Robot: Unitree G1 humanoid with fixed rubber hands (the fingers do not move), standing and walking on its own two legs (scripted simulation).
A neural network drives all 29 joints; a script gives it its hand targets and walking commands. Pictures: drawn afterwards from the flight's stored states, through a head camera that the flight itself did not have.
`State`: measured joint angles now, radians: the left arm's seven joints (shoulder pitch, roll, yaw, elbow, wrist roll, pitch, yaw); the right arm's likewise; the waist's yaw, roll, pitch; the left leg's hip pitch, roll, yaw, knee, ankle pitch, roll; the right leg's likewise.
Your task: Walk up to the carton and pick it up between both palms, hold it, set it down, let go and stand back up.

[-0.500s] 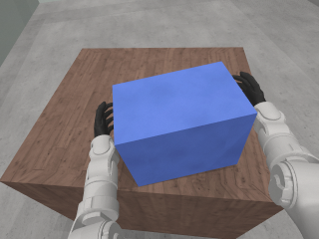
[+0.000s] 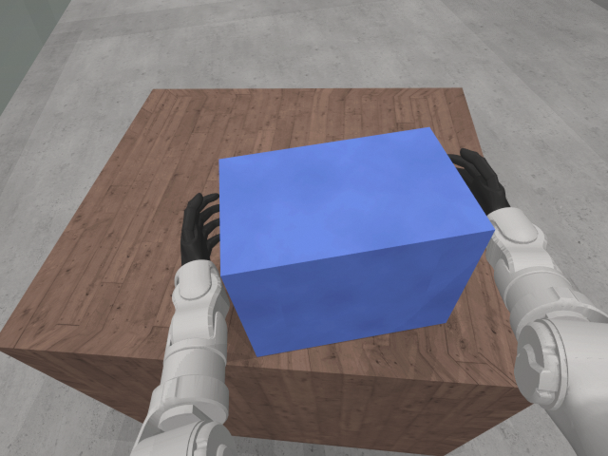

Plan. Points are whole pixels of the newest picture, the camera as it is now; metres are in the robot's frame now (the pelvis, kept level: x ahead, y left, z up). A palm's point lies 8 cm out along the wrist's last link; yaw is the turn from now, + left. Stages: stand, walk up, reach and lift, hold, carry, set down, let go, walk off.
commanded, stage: set down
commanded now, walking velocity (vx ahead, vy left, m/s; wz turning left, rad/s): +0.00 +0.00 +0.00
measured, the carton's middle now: (339, 246) +0.42 +0.05 +0.02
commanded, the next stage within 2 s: none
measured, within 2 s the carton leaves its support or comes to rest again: neither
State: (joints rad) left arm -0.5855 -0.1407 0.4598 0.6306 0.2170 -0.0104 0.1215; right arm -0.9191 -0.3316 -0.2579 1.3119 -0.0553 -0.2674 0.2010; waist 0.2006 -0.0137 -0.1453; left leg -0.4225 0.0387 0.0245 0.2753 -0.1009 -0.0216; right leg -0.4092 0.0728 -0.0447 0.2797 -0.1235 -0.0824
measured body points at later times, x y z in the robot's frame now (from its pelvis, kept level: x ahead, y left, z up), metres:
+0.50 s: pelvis +0.00 +0.01 +0.00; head +0.06 +0.00 +0.45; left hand +0.37 +0.24 +0.06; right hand +0.49 -0.14 +0.08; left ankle +0.00 +0.14 -0.75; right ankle -0.01 -0.06 -0.75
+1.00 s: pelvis +0.00 +0.00 -0.01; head +0.09 -0.02 +0.43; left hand +0.36 +0.26 +0.03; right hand +0.52 -0.15 +0.06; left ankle +0.00 +0.14 -0.75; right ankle -0.01 -0.06 -0.75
